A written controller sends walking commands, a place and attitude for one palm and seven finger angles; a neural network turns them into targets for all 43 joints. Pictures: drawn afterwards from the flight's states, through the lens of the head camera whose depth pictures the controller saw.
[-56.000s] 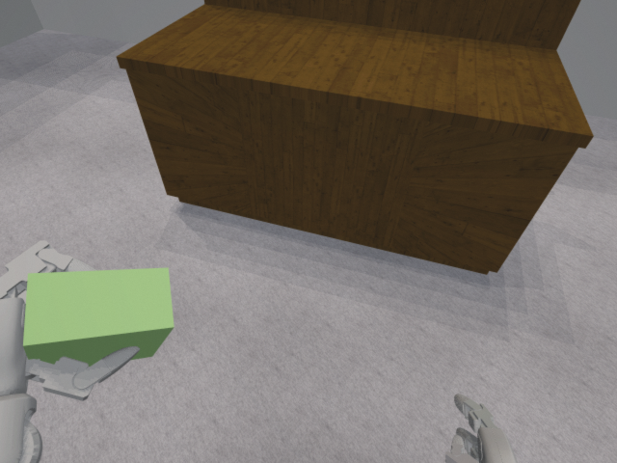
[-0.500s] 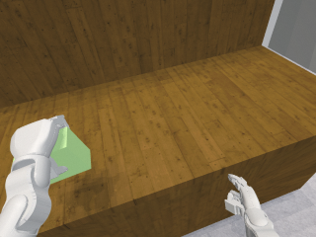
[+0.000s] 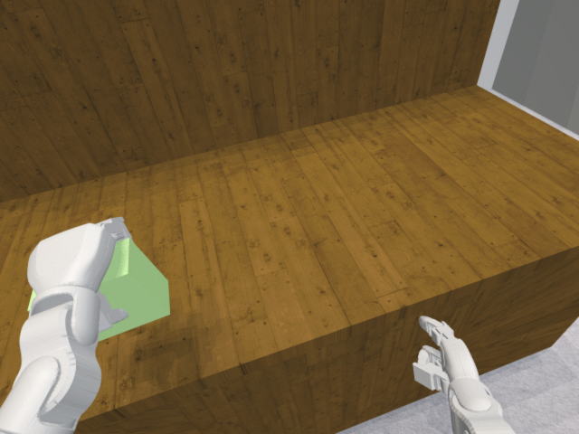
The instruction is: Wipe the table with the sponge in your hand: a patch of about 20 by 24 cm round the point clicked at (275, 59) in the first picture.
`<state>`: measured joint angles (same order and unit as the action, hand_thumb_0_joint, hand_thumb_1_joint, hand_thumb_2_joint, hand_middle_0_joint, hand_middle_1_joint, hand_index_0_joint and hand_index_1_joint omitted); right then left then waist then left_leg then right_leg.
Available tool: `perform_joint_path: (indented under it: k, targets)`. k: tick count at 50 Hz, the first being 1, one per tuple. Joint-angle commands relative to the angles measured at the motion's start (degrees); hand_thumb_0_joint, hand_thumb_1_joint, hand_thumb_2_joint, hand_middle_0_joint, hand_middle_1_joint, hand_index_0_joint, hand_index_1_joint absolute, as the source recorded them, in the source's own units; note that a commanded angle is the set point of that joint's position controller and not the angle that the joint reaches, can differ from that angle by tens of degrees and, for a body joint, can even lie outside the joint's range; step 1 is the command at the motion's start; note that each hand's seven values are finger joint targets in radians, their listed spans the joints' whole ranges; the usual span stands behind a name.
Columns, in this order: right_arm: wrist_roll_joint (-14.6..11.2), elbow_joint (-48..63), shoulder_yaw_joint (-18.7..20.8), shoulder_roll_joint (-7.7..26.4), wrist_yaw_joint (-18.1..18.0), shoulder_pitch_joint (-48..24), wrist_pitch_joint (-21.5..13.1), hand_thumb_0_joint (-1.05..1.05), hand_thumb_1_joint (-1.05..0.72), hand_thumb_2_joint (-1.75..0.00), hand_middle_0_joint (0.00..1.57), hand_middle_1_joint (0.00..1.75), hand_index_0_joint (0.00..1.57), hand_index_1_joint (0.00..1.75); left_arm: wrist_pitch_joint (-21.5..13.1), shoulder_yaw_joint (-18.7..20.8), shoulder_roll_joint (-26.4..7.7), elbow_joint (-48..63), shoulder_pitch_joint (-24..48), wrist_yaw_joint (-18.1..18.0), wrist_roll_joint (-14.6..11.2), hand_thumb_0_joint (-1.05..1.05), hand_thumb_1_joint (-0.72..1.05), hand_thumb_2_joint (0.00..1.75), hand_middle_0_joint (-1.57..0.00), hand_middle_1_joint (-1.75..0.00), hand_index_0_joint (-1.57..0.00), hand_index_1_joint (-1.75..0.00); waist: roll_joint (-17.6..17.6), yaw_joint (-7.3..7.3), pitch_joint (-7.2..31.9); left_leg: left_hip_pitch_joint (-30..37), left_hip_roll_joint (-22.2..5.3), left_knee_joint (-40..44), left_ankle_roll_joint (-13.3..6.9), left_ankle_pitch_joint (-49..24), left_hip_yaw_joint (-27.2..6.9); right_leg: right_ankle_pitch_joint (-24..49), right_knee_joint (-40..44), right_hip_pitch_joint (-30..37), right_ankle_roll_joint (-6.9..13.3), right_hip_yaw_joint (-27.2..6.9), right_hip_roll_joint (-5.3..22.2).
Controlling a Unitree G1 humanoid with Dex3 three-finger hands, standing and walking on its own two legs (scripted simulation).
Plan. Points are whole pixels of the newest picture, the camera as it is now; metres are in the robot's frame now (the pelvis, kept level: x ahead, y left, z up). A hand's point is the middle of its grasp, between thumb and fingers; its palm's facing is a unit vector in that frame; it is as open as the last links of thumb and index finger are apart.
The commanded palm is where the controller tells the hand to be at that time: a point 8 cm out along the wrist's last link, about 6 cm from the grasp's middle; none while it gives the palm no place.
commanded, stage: move the sponge above the wiping area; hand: left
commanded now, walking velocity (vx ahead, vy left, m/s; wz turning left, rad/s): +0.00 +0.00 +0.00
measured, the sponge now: (114, 299) +0.23 +0.29 +0.09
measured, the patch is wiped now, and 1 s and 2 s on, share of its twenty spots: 0.00 0.00 0.00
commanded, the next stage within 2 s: none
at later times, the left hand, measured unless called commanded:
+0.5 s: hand (122, 280) +0.24 +0.28 +0.12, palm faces +0.09 -0.10 -0.99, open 9.8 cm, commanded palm +0.20 +0.27 +0.18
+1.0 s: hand (133, 293) +0.24 +0.27 +0.10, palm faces +0.07 -0.12 -0.99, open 9.8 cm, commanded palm +0.21 +0.25 +0.16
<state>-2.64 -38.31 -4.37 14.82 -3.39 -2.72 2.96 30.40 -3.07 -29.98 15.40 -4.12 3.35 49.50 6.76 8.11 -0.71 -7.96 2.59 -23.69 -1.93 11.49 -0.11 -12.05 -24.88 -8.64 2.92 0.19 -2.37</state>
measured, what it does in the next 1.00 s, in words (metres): stands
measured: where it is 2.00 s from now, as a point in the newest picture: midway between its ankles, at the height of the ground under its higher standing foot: outside the picture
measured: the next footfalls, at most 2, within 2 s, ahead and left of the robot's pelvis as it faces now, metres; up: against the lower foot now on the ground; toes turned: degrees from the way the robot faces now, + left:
none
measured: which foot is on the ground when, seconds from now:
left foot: down 0.00-1.00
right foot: down 0.00-1.00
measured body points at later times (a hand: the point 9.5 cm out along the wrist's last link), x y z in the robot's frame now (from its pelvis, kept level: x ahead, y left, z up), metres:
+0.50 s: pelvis +0.00 -0.01 +0.00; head -0.01 -0.06 +0.45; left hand +0.24 +0.28 +0.17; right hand +0.27 -0.20 -0.07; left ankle +0.02 +0.10 -0.74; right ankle +0.02 -0.09 -0.74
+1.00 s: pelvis +0.01 +0.00 +0.00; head -0.02 -0.05 +0.45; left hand +0.23 +0.27 +0.15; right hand +0.28 -0.19 -0.07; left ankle +0.02 +0.10 -0.74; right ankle +0.02 -0.09 -0.74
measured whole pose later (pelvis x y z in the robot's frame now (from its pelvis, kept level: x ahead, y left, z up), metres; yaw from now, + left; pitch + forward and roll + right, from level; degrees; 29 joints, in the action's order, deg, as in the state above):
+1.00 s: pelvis +0.01 +0.00 +0.00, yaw +0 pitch -4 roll +0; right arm -2.8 -39.3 -3.0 14.7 -3.1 -2.3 2.3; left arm 29.6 -8.2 -25.1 9.2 -4.1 -0.1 52.3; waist 6.2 8.0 -0.2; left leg -7.5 2.3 -23.5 -1.7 11.9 -0.3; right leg -12.2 -24.4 -8.0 3.3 0.1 -2.8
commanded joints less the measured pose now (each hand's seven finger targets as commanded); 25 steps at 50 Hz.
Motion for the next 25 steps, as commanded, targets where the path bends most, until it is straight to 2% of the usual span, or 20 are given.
perform_joint_path:
  k: [1, 3, 4, 5, 6, 7, 8, 9, 10, 11, 13, 14, 15, 17, 18, 19, 20, 21, 22, 25]
  targets:
    - [0.3, 10.7, 1.8, 5.0, -0.8, -14.7, -3.5, 0.00, -0.90, -0.90, 0.20, 0.30, 0.20, 0.30, -0.1, 9.0, -13.6, 9.0, 13.9, -2.6, 2.4, 0.00, 0.10, 1.30, -1.20, -1.60, -1.20, -1.60, -4.3, -0.15, 10.9, 0.7, -0.4, 2.5, -0.3, -8.2, -5.9, 3.1, 4.6, 3.5, 2.1, -9.2, 1.9]
    - [0.2, 9.9, 1.9, 5.4, -0.8, -14.2, -3.3, 0.00, -0.90, -0.90, 0.20, 0.30, 0.20, 0.30, -0.3, 9.1, -14.3, 7.2, 15.2, -2.4, 2.9, 0.00, 0.10, 1.30, -1.20, -1.60, -1.20, -1.60, -4.5, -0.60, 10.3, 0.8, -0.4, 2.6, -0.1, -8.1, -6.3, 2.7, 5.1, 2.4, 1.9, -9.6, 2.0]
    - [0.1, 10.4, 2.0, 5.1, -0.8, -14.2, -3.2, 0.00, -0.90, -0.90, 0.20, 0.30, 0.20, 0.30, -0.6, 8.1, -13.1, 8.3, 14.6, -2.5, 2.6, 0.00, 0.10, 1.30, -1.20, -1.60, -1.20, -1.60, -3.5, -0.66, 10.7, 0.8, -0.3, 2.8, -0.1, -8.1, -6.3, 2.5, 4.9, 3.0, 1.8, -9.3, 2.3]
    - [-0.1, 10.7, 1.8, 4.9, -0.8, -15.4, -3.7, 0.00, -0.90, -0.90, 0.20, 0.30, 0.20, 0.30, -0.9, 8.7, -14.2, 10.4, 16.7, -2.8, 3.2, 0.00, 0.10, 1.30, -1.20, -1.60, -1.20, -1.60, -2.2, -0.45, 10.9, 1.4, -0.3, 2.6, -0.2, -7.4, -6.3, 1.4, 4.9, 2.4, 2.5, -10.9, 1.7]
    - [0.2, 11.1, 1.9, 4.9, -0.7, -14.9, -4.0, 0.00, -0.90, -0.90, 0.20, 0.30, 0.20, 0.30, -0.9, 7.0, -12.3, 10.0, 15.6, -2.5, 3.2, 0.00, 0.10, 1.30, -1.20, -1.60, -1.20, -1.60, -1.4, -0.08, 11.9, 1.7, -0.1, 2.4, -0.4, -8.8, -6.2, 3.7, 4.2, 3.4, 2.4, -9.1, 1.9]
    - [0.0, 10.8, 2.1, 4.4, -0.5, -14.2, -4.2, 0.00, -0.90, -0.90, 0.20, 0.30, 0.20, 0.30, -1.5, 6.3, -10.8, 10.2, 13.7, -2.6, 2.6, 0.00, 0.10, 1.30, -1.20, -1.60, -1.20, -1.60, -2.9, -0.67, 12.2, 1.9, -0.3, 2.3, -0.2, -9.8, -6.3, 4.4, 4.3, 3.7, 2.0, -9.0, 2.1]
    - [0.3, 10.4, 2.2, 5.1, -0.5, -13.8, -3.9, 0.00, -0.90, -0.90, 0.20, 0.30, 0.20, 0.30, -1.6, 7.9, -13.0, 9.3, 13.1, -2.5, 3.0, 0.00, 0.10, 1.30, -1.20, -1.60, -1.20, -1.60, -3.1, -0.24, 12.2, 1.9, -0.2, 2.3, -0.3, -9.8, -6.5, 4.7, 4.5, 3.7, 2.0, -9.2, 2.0]
    - [0.2, 10.7, 2.1, 4.7, -0.5, -14.0, -3.8, 0.00, -0.90, -0.90, 0.20, 0.30, 0.20, 0.30, -1.7, 7.1, -12.0, 9.5, 13.3, -2.6, 2.9, 0.00, 0.10, 1.30, -1.20, -1.60, -1.20, -1.60, -3.3, -0.46, 11.3, 1.5, -0.2, 2.6, -0.2, -9.7, -6.5, 4.7, 4.6, 3.6, 1.9, -9.1, 2.3]
    - [0.1, 10.4, 2.0, 4.9, -0.6, -14.8, -4.1, 0.00, -0.90, -0.90, 0.20, 0.30, 0.20, 0.30, -1.8, 9.7, -15.0, 10.3, 15.6, -3.3, 3.5, 0.00, 0.10, 1.30, -1.20, -1.60, -1.20, -1.60, -2.9, -0.17, 10.8, 1.7, -0.3, 2.5, -0.4, -8.3, -6.6, 2.4, 4.9, 2.6, 2.6, -11.2, 1.7]
    - [0.4, 10.7, 1.9, 4.8, -0.7, -14.1, -4.1, 0.00, -0.90, -0.90, 0.20, 0.30, 0.20, 0.30, -1.3, 7.0, -11.8, 7.8, 15.0, -3.2, 3.4, 0.00, 0.10, 1.30, -1.20, -1.60, -1.20, -1.60, -3.9, -0.33, 10.7, 1.1, -0.2, 2.4, -0.4, -8.2, -6.0, 2.9, 4.7, 3.0, 2.2, -9.1, 1.9]
    - [0.3, 10.3, 2.1, 5.0, -0.7, -13.9, -3.9, 0.00, -0.90, -0.90, 0.20, 0.30, 0.20, 0.30, -1.5, 7.6, -12.5, 7.1, 15.4, -3.6, 3.7, 0.00, 0.10, 1.30, -1.20, -1.60, -1.20, -1.60, -3.6, -0.12, 11.1, 1.4, -0.2, 2.7, -0.2, -8.7, -6.3, 3.3, 4.9, 3.1, 2.0, -9.4, 2.1]
    - [0.2, 9.9, 2.5, 4.9, -0.7, -13.4, -3.8, 0.00, -0.90, -0.90, 0.20, 0.30, 0.20, 0.30, -1.8, 8.0, -12.7, 7.6, 15.4, -4.0, 3.5, 0.00, 0.10, 1.30, -1.20, -1.60, -1.20, -1.60, -3.3, -0.64, 11.4, 1.6, -0.2, 2.5, -0.1, -8.8, -6.1, 3.7, 5.0, 3.2, 1.9, -9.7, 2.2]
    - [0.1, 10.1, 2.3, 5.0, -0.8, -14.5, -4.2, 0.00, -0.90, -0.90, 0.20, 0.30, 0.20, 0.30, -1.7, 10.1, -14.9, 8.4, 15.6, -4.6, 3.4, 0.00, 0.10, 1.30, -1.20, -1.60, -1.20, -1.60, -2.5, 0.07, 11.2, 1.5, 0.0, 2.3, -0.2, -8.0, -6.1, 2.3, 5.1, 3.1, 2.6, -11.4, 1.8]
    - [0.1, 10.0, 2.3, 4.6, -0.7, -13.7, -4.3, 0.00, -0.90, -0.90, 0.20, 0.30, 0.20, 0.30, -1.4, 6.8, -11.0, 6.9, 15.5, -4.4, 3.3, 0.00, 0.10, 1.30, -1.20, -1.60, -1.20, -1.60, -3.7, -0.72, 11.6, 1.6, -0.1, 2.3, -0.1, -9.0, -5.9, 3.8, 4.9, 3.2, 2.0, -9.6, 2.1]
    - [0.2, 9.6, 2.4, 5.2, -0.8, -13.7, -4.1, 0.00, -0.90, -0.90, 0.20, 0.30, 0.20, 0.30, -1.1, 7.5, -12.3, 5.1, 15.7, -4.3, 3.7, 0.00, 0.10, 1.30, -1.20, -1.60, -1.20, -1.60, -4.2, -0.51, 10.9, 1.5, 0.0, 2.2, -0.1, -9.0, -6.1, 4.2, 5.1, 2.7, 2.0, -9.9, 2.0]
    - [0.1, 9.8, 2.4, 5.0, -0.8, -13.7, -3.9, 0.00, -0.90, -0.90, 0.20, 0.30, 0.20, 0.30, -1.1, 6.6, -11.4, 5.9, 15.9, -4.3, 3.4, 0.00, 0.10, 1.30, -1.20, -1.60, -1.20, -1.60, -3.8, -0.72, 11.6, 1.6, 0.0, 2.3, -0.1, -8.8, -5.9, 4.4, 5.1, 3.2, 1.8, -9.9, 2.3]
    - [-0.1, 9.8, 2.4, 5.1, -0.9, -14.6, -4.3, 0.00, -0.90, -0.90, 0.20, 0.30, 0.20, 0.30, -1.1, 9.1, -14.1, 6.7, 16.6, -4.6, 3.5, 0.00, 0.10, 1.30, -1.20, -1.60, -1.20, -1.60, -3.8, -0.33, 10.8, 1.8, 0.1, 2.0, -0.3, -8.1, -5.9, 3.0, 5.3, 2.6, 2.4, -11.7, 1.8]
    - [0.2, 10.2, 2.4, 5.1, -0.8, -14.2, -4.4, 0.00, -0.90, -0.90, 0.20, 0.30, 0.20, 0.30, -0.8, 6.7, -11.3, 5.9, 15.5, -4.3, 3.4, 0.00, 0.10, 1.30, -1.20, -1.60, -1.20, -1.60, -3.5, -0.36, 11.7, 1.5, 0.2, 1.8, -0.4, -8.9, -5.6, 4.7, 4.7, 3.6, 2.2, -9.8, 2.0]
    - [0.0, 10.1, 2.4, 4.7, -0.6, -14.0, -4.5, 0.00, -0.90, -0.90, 0.20, 0.30, 0.20, 0.30, -1.1, 5.9, -10.3, 6.3, 14.9, -4.1, 3.1, 0.00, 0.10, 1.30, -1.20, -1.60, -1.20, -1.60, -3.7, -0.74, 11.8, 1.8, 0.0, 1.8, -0.2, -9.5, -5.9, 5.1, 4.8, 3.3, 1.9, -9.9, 2.2]
    - [0.1, 10.0, 2.5, 5.2, -0.4, -14.4, -4.2, 0.00, -0.90, -0.90, 0.20, 0.30, 0.20, 0.30, -1.4, 9.5, -13.8, 7.8, 13.1, -4.5, 3.2, 0.00, 0.10, 1.30, -1.20, -1.60, -1.20, -1.60, -3.2, 0.03, 12.2, 1.7, 0.1, 1.7, -0.3, -10.2, -6.0, 6.6, 4.3, 4.2, 2.5, -11.4, 2.0]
